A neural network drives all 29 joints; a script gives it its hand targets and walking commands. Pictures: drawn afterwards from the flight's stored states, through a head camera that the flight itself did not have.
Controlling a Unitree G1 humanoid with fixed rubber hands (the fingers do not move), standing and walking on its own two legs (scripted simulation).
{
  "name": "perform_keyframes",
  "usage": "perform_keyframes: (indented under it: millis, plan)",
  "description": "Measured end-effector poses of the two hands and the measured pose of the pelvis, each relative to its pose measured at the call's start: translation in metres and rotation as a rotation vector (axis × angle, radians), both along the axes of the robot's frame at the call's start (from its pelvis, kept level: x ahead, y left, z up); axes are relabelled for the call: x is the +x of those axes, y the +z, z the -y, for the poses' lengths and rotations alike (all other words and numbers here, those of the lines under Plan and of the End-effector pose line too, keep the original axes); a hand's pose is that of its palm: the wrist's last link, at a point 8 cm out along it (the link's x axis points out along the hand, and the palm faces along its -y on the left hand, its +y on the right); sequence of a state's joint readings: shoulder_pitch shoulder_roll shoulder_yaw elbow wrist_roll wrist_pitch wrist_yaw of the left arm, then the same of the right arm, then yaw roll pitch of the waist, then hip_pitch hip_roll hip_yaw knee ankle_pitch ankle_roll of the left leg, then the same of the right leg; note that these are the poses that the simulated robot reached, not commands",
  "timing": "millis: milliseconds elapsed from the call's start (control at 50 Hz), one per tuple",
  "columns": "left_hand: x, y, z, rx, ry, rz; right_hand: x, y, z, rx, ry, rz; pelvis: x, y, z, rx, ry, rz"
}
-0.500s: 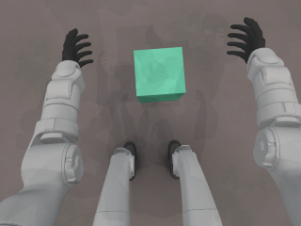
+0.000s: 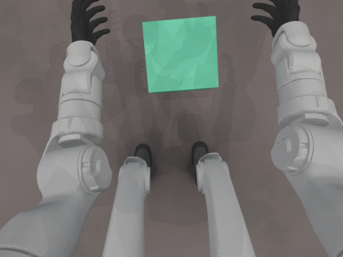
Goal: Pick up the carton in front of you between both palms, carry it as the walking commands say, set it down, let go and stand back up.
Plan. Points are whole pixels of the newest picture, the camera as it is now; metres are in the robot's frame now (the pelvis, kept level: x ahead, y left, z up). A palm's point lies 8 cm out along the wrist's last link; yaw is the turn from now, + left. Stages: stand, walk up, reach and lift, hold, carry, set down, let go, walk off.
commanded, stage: reach and lift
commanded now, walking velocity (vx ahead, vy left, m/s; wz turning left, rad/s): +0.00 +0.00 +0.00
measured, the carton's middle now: (179, 62) +0.51 -0.04 -0.49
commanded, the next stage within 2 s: none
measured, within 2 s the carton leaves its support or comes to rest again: leaves its support in 1.52 s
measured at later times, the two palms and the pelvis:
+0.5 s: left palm (116, 61) +0.51 +0.15 -0.37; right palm (242, 53) +0.51 -0.22 -0.37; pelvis -0.06 +0.01 -0.21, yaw +0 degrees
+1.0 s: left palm (123, 64) +0.51 +0.14 -0.42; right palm (233, 57) +0.50 -0.21 -0.41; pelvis -0.05 +0.01 -0.25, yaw +0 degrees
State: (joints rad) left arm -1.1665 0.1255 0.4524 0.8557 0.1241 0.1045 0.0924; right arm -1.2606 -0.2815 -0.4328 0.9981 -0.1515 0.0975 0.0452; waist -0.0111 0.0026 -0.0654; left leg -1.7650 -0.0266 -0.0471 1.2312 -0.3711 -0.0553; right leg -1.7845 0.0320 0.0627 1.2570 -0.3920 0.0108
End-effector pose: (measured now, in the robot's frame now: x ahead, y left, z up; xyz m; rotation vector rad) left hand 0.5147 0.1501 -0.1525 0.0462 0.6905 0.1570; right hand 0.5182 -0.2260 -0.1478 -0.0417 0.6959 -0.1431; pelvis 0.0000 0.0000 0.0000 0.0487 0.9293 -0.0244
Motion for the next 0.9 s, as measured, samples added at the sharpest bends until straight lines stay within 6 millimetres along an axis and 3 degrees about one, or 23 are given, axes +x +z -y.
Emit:
perform_keyframes:
  millis: [220,320,420,660,760,900]
  plan:
    - [-0.006,-0.124,-0.002,0.010,-0.026,0.002,-0.014,-0.126,0.006,-0.025,-0.025,0.004,-0.025,-0.112,-0.010,-0.004,0.003,0.013]
    - [-0.006,-0.163,-0.001,0.008,-0.030,0.008,-0.014,-0.166,0.008,-0.023,-0.024,0.019,-0.042,-0.159,-0.013,-0.003,0.001,0.086]
    - [-0.006,-0.193,0.001,0.001,-0.030,-0.010,-0.013,-0.197,0.003,-0.012,-0.017,0.004,-0.055,-0.192,-0.014,0.000,0.001,0.156]
    - [-0.008,-0.264,0.001,-0.015,-0.034,-0.054,-0.014,-0.270,-0.009,-0.008,0.001,-0.051,-0.059,-0.233,-0.008,-0.004,0.012,0.279]
    - [-0.006,-0.273,0.002,-0.011,-0.044,-0.039,-0.009,-0.278,-0.011,-0.010,0.002,-0.030,-0.052,-0.242,-0.008,-0.005,0.014,0.293]
    - [-0.005,-0.266,0.009,-0.017,-0.052,-0.018,-0.009,-0.270,-0.015,-0.007,0.002,-0.010,-0.050,-0.248,-0.009,-0.007,0.012,0.290]
